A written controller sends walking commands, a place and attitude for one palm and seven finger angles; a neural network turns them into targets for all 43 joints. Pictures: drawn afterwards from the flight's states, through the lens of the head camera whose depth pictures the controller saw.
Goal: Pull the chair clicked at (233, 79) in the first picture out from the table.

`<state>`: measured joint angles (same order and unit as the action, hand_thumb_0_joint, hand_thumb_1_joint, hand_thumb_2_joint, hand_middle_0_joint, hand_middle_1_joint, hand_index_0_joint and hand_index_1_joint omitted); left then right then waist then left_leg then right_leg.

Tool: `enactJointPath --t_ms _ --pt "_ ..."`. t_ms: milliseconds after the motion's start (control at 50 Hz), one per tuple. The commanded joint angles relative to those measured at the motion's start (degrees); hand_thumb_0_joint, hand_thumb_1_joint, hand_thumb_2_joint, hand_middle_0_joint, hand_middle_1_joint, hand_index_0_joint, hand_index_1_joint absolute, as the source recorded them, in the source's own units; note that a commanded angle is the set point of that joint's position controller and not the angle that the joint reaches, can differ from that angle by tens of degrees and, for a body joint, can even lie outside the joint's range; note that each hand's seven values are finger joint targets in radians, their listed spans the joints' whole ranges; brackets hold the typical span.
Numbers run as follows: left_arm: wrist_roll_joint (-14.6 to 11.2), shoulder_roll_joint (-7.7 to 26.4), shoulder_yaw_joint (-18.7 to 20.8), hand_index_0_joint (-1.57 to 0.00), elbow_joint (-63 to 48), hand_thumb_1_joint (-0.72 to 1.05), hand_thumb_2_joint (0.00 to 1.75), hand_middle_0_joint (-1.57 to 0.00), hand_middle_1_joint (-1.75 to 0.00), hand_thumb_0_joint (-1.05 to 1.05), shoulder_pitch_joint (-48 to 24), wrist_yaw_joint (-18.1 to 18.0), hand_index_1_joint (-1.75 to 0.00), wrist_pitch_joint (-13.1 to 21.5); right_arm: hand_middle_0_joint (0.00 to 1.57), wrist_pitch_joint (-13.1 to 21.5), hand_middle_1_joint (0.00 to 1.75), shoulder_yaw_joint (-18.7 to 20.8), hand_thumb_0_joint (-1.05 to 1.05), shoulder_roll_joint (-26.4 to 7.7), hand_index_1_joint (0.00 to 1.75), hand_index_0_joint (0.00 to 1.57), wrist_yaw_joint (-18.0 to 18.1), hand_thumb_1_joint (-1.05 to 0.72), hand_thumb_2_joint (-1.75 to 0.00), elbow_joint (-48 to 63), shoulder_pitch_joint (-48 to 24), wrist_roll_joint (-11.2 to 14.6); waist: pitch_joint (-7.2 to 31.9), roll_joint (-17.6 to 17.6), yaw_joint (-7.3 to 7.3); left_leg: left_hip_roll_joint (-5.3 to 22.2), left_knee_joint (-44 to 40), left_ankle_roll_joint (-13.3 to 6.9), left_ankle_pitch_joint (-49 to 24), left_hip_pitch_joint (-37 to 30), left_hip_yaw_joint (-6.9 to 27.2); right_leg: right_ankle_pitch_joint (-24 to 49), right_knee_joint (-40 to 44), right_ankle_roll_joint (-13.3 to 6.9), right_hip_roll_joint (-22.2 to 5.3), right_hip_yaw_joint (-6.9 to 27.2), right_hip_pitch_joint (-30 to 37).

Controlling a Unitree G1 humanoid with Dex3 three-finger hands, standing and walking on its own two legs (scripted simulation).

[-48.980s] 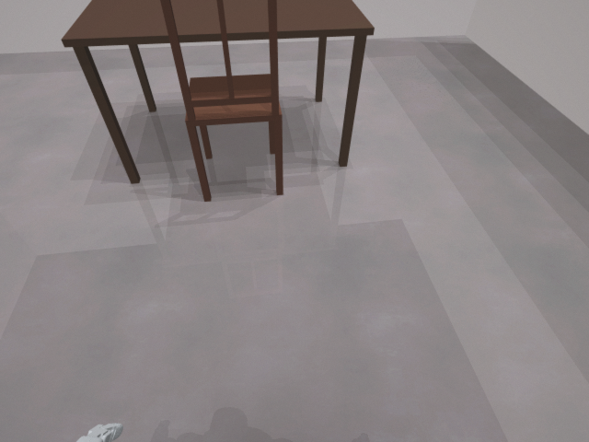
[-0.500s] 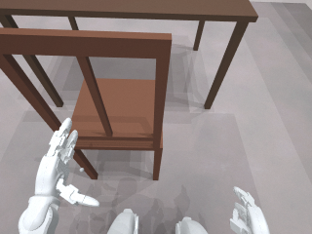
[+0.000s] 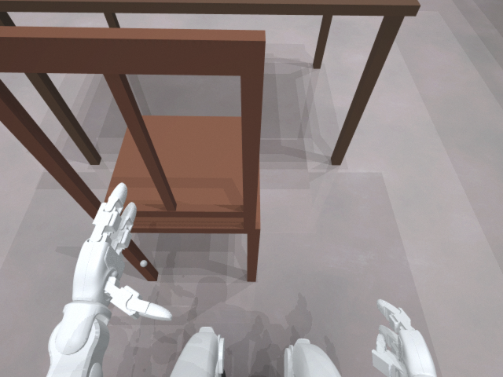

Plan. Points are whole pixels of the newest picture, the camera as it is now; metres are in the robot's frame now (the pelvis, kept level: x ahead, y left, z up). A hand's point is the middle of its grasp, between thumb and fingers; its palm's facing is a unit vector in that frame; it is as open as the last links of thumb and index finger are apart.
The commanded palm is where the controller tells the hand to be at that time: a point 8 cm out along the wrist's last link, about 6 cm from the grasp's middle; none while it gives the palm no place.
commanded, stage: aim the fingers beside a spindle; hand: left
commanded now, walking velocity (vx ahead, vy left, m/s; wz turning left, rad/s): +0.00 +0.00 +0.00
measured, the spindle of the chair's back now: (150, 158) +0.46 +0.19 +0.05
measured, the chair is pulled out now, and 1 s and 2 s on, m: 0.35 0.35 0.35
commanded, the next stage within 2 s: none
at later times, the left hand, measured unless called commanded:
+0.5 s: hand (153, 250) +0.30 +0.17 +0.01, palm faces -0.01 -1.00 -0.01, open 16.9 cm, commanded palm +0.28 +0.22 +0.02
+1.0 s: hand (154, 252) +0.30 +0.17 +0.01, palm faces -0.01 -1.00 -0.02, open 16.9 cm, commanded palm +0.28 +0.22 +0.01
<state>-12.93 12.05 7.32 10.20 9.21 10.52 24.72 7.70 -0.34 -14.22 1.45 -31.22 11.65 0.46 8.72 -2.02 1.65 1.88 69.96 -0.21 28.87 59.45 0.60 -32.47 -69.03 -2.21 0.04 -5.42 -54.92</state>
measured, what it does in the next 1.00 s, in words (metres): stands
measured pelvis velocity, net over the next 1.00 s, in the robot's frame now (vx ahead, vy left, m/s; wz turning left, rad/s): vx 0.00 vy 0.02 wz -0.01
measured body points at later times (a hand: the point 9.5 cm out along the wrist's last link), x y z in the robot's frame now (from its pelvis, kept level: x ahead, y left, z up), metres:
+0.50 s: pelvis +0.00 +0.01 -0.01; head +0.10 +0.02 +0.42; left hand +0.30 +0.22 +0.01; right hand +0.16 -0.24 -0.11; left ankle +0.04 +0.12 -0.63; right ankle +0.01 -0.10 -0.63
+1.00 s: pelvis +0.00 +0.02 -0.02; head +0.10 +0.03 +0.42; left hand +0.30 +0.22 +0.01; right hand +0.17 -0.23 -0.11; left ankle +0.04 +0.12 -0.63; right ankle +0.01 -0.10 -0.63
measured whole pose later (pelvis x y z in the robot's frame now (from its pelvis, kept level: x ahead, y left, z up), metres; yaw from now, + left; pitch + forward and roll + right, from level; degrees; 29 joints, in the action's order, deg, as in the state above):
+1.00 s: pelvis +0.00 +0.02 -0.02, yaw -1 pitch +21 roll -3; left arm -9.9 10.9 4.5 14.4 1.9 5.6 25.9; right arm 3.2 -0.7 -13.6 0.3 -30.7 10.7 0.1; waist 9.5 -1.7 1.8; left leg 1.5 74.7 -1.5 30.2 65.9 0.3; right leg -33.4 -73.0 -1.1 -0.4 -5.1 -60.8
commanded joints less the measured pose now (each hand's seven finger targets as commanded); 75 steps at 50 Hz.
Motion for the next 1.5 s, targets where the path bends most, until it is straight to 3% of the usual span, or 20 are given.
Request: enactJointPath --t_ms 0,100,140,220,300,420,500,540,780,820,880,980,1060,1140,1260,1300,1360,1400,1440,1480 --pt "-0.6 8.6 5.0 -0.06 -11.8 -0.50 0.30 -0.06 -0.08 0.00 -8.0 -1.0 -0.08 4.5 0.20 2.4 0.30 3.1 0.00 -7.7 0.30 0.20 0.6 -0.90 -0.90 7.7 -0.8 0.2 16.7 0.8 0.62 -1.4 -7.8 -1.7 -11.1 -10.8 1.1 13.4 11.3 1.1 0.3 4.9 9.0" --pt "-0.7 9.1 6.8 -0.06 -8.0 -0.50 0.30 -0.06 -0.08 0.00 -8.8 -1.4 -0.08 4.5 0.20 1.6 0.30 3.1 0.00 -7.6 0.30 0.20 0.5 -0.90 -0.90 7.5 -1.0 0.2 16.6 1.4 0.28 -1.5 -6.9 -1.6 -10.4 -8.7 0.7 12.8 11.1 1.1 0.2 5.6 9.2" --pt "-1.0 8.6 6.4 -0.06 -7.5 -0.50 0.30 -0.06 -0.08 0.00 -8.4 -0.6 -0.08 4.5 0.20 1.4 0.30 3.1 0.00 -7.6 0.30 0.20 0.3 -0.90 -0.90 7.6 -0.7 0.3 17.2 1.0 0.16 -1.6 -6.8 -1.5 -10.6 -8.6 0.5 13.3 11.1 1.1 0.1 5.9 9.9" --pt "-0.7 5.7 1.8 -0.06 -8.4 -0.50 0.30 -0.06 -0.08 0.00 -11.6 0.6 -0.08 4.5 0.20 1.6 0.30 3.1 0.00 -7.8 0.30 0.20 0.4 -0.90 -0.90 7.5 -0.7 0.4 18.0 -0.4 1.54 -1.4 -6.3 -1.8 -11.1 -10.3 0.9 13.8 10.4 1.1 0.2 5.3 7.5" --pt "-0.5 6.4 2.3 -0.06 -8.0 -0.50 0.30 -0.06 -0.08 0.00 -13.2 -0.1 -0.08 4.9 0.20 1.6 0.30 3.3 0.00 -8.2 0.30 0.20 0.5 -0.90 -0.90 6.9 -0.3 0.2 18.2 0.7 1.70 -1.2 -5.8 -1.8 -11.7 -10.4 1.5 14.0 9.2 1.0 0.4 4.5 5.6" --pt "0.8 7.4 4.3 -0.06 -7.6 -0.50 0.30 -0.06 -0.08 0.00 -13.7 -3.0 -0.08 5.6 0.20 0.8 0.30 3.5 0.00 -8.0 0.30 0.20 0.0 -0.90 -0.90 6.9 -0.4 -0.2 20.0 -0.5 0.44 -1.2 -5.8 -1.4 -12.7 -10.8 1.8 14.0 7.4 0.7 0.4 3.7 4.4" --pt "1.2 5.4 1.9 -0.06 -8.9 -0.50 0.30 -0.06 -0.08 0.00 -11.4 -3.4 -0.08 5.3 0.20 0.2 0.30 3.5 0.00 -7.9 0.30 0.20 -0.7 -0.90 -0.90 7.8 -0.5 -0.3 22.3 -1.8 0.22 -1.0 -5.8 -1.3 -15.9 -12.9 2.1 16.5 6.2 0.4 0.4 3.1 4.2" --pt "1.5 3.8 -0.2 -0.06 -8.6 -0.50 0.30 -0.06 -0.08 0.00 -12.7 -3.5 -0.08 5.1 0.20 -0.2 0.30 3.6 0.00 -7.9 0.30 0.20 -0.9 -0.90 -0.90 7.5 -0.4 -0.2 21.2 -1.3 0.99 -0.9 -5.6 -1.2 -14.5 -12.9 2.3 15.2 6.5 0.6 0.4 2.9 2.6" --pt "2.2 4.6 0.8 -0.06 -10.2 -0.50 0.30 -0.06 -0.08 0.00 -12.8 -5.6 -0.08 5.7 0.20 -1.7 0.30 3.4 0.00 -7.6 0.30 0.20 -0.7 -0.90 -0.90 8.3 -0.9 -0.3 20.7 0.1 0.59 -1.1 -6.0 -1.1 -11.7 -12.3 2.7 11.9 6.7 0.4 0.6 2.7 2.0" --pt "2.8 4.6 0.0 -0.06 -9.9 -0.50 0.30 -0.06 -0.08 0.00 -14.4 -5.6 -0.08 5.8 0.20 -1.9 0.30 3.2 0.00 -7.8 0.30 0.20 -0.7 -0.90 -0.90 8.1 -1.0 -0.2 20.1 -1.2 1.04 -0.9 -6.2 -1.0 -11.2 -12.6 3.2 11.1 6.4 0.3 0.7 2.5 0.7" --pt "2.8 3.3 -1.4 -0.06 -7.6 -0.50 0.30 -0.06 -0.08 0.00 -16.4 -5.2 -0.08 5.2 0.20 -2.1 0.30 3.1 0.00 -7.9 0.30 0.20 -0.6 -0.90 -0.90 7.7 -0.9 -0.2 18.3 0.3 2.04 -1.2 -5.8 -1.3 -8.2 -10.7 3.0 9.2 7.3 0.5 0.8 2.8 0.2" --pt "2.6 3.0 -2.0 -0.06 -8.4 -0.50 0.30 -0.06 -0.08 0.00 -14.8 -4.6 -0.08 4.5 0.20 -2.2 0.30 3.2 0.00 -7.9 0.30 0.20 -0.6 -0.90 -0.90 8.3 -0.7 0.0 20.6 -1.4 1.08 -1.1 -6.3 -1.0 -10.9 -13.3 3.2 11.0 6.9 0.2 0.7 2.5 1.0" --pt "2.2 5.1 0.8 -0.06 -10.6 -0.50 0.30 -0.06 -0.08 0.00 -11.1 -5.4 -0.08 4.5 0.20 -2.5 0.30 3.3 0.00 -7.7 0.30 0.20 -0.9 -0.90 -0.90 9.0 -0.7 -0.1 22.2 -1.1 -0.15 -1.1 -6.5 -0.9 -14.0 -13.8 2.7 13.9 6.8 0.2 0.7 2.7 3.5" --pt "2.2 6.8 3.9 -0.06 -8.2 -0.50 0.30 -0.06 -0.08 0.00 -9.3 -6.1 -0.08 5.0 0.20 -3.0 0.30 3.2 0.00 -7.4 0.30 0.20 -0.9 -0.90 -0.90 8.7 -0.7 -0.2 19.1 1.5 -0.09 -1.3 -5.9 -1.1 -12.4 -9.7 2.0 14.2 6.9 0.4 0.9 3.2 4.7" --pt "1.5 5.0 0.9 -0.06 -8.8 -0.50 0.30 -0.06 -0.08 0.00 -12.2 -3.6 -0.08 6.6 0.20 -2.2 0.30 3.3 0.00 -7.8 0.30 0.20 -0.6 -0.90 -0.90 8.1 -1.0 0.0 18.6 0.0 1.34 -1.4 -5.1 -1.3 -10.2 -9.6 1.9 12.0 7.5 0.4 0.9 3.7 3.0" --pt "1.1 3.1 -2.1 -0.06 -10.8 -0.50 0.30 -0.06 -0.08 0.00 -13.3 -2.4 -0.08 6.7 0.20 -1.6 0.30 3.3 0.00 -7.8 0.30 0.20 -0.5 -0.90 -0.90 8.4 -1.2 0.1 19.4 -1.9 2.09 -1.3 -4.9 -1.5 -11.0 -11.1 2.2 12.3 7.4 0.3 0.8 3.5 2.1" --pt "1.0 3.4 -2.4 -0.06 -10.5 -0.50 0.30 -0.06 -0.08 0.00 -13.9 -2.3 -0.08 6.2 0.20 -1.2 0.30 3.3 0.00 -8.0 0.30 0.20 -0.1 -0.90 -0.90 7.7 -0.6 0.0 19.8 -0.7 2.22 -1.1 -5.0 -1.5 -10.7 -11.6 2.8 11.6 7.5 0.4 0.7 3.3 1.6" --pt "1.5 5.7 0.1 -0.06 -9.6 -0.50 0.30 -0.06 -0.08 0.00 -12.5 -3.0 -0.08 5.8 0.20 -1.2 0.30 3.4 0.00 -8.3 0.30 0.20 0.0 -0.90 -0.90 7.7 -0.5 0.0 19.8 -0.4 1.39 -1.1 -5.1 -1.4 -11.6 -11.1 2.8 12.1 6.9 0.2 0.8 3.1 1.9" --pt "2.0 4.5 -0.6 -0.06 -9.8 -0.50 0.30 -0.06 -0.08 0.00 -12.9 -4.1 -0.08 5.3 0.20 -1.4 0.30 3.3 0.00 -7.9 0.30 0.20 -0.3 -0.90 -0.90 7.9 -0.9 -0.1 20.2 -0.7 1.08 -1.2 -5.4 -1.3 -11.4 -11.8 2.9 11.7 6.6 0.3 0.6 2.8 1.3" --pt "2.2 6.1 1.7 -0.06 -9.8 -0.50 0.30 -0.06 -0.08 0.00 -12.5 -5.4 -0.08 5.2 0.20 -1.7 0.30 3.4 0.00 -7.8 0.30 0.20 -0.4 -0.90 -0.90 7.9 -1.1 -0.2 20.7 -0.7 0.35 -1.2 -5.3 -1.2 -11.5 -11.4 2.6 12.0 6.5 0.3 0.7 3.0 1.9"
